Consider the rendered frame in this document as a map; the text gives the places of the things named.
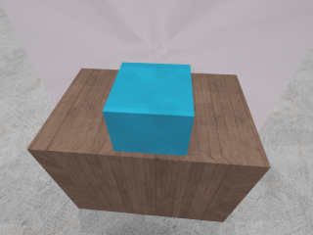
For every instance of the pedestal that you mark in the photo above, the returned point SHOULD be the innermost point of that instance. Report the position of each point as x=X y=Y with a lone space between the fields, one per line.
x=225 y=157

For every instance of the carton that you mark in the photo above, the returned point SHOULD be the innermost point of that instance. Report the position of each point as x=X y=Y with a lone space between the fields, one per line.
x=150 y=109

